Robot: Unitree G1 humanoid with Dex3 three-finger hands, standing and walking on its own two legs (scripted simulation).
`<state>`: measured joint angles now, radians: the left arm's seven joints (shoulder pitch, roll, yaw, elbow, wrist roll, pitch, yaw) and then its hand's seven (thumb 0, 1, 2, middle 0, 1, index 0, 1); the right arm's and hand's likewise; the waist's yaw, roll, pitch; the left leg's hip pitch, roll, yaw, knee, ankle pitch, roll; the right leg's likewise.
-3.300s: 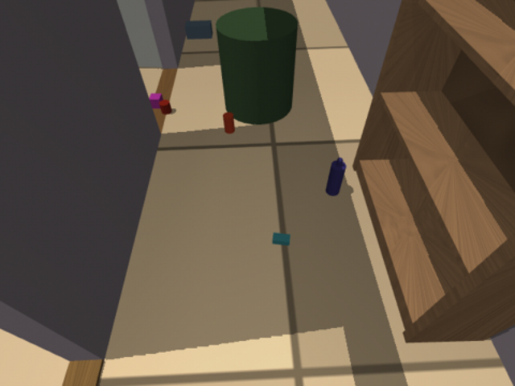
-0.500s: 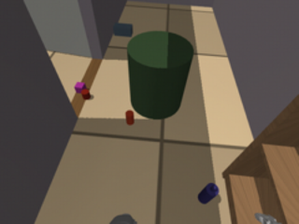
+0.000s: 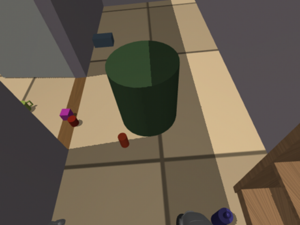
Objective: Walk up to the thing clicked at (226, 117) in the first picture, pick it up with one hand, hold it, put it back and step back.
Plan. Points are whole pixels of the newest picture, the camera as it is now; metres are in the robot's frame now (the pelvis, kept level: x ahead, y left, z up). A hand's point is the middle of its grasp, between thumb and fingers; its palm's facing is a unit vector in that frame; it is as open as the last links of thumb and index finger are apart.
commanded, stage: walk up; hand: left
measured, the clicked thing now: (123, 140) +0.74 +0.25 -0.70
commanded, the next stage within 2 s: none
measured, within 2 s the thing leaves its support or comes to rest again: neither
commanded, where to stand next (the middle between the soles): +0.39 +0.04 m, yaw -1 degrees
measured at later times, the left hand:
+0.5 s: hand (55, 222) +0.16 +0.32 -0.13, palm faces +0.02 -0.93 -0.38, open 7.4 cm
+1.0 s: hand (71, 165) +0.33 +0.31 -0.13, palm faces -0.05 -0.90 -0.43, open 7.4 cm
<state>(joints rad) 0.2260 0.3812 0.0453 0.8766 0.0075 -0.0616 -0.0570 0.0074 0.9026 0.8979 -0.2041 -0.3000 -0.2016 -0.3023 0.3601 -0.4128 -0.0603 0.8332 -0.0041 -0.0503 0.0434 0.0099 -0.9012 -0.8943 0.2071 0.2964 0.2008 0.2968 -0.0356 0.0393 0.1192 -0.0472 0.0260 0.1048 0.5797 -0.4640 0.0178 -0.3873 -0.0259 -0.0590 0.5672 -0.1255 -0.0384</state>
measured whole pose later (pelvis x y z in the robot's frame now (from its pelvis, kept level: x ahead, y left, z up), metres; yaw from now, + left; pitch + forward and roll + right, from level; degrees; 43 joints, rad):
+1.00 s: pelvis +0.26 +0.03 +0.00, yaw +0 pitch -4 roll +0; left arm 0.26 0.39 0.05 0.89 0.01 -0.08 -0.02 0.01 0.90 0.90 -0.21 -0.30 -0.20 -0.30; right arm 0.33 -0.42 -0.04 0.85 0.00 -0.02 0.03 0.01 -0.90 -0.89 0.21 0.30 0.20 0.30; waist -0.02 0.05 0.12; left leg -0.23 0.06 0.04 0.78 -0.44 0.02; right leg -0.36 -0.02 -0.05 0.63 -0.19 -0.02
